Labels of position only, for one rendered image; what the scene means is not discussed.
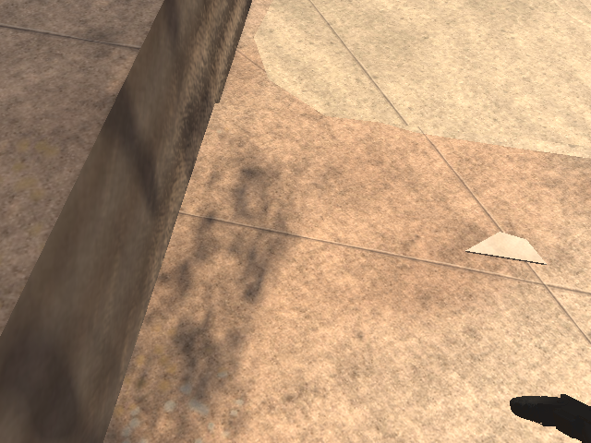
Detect right robot hand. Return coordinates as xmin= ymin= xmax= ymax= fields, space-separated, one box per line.
xmin=510 ymin=394 xmax=591 ymax=443

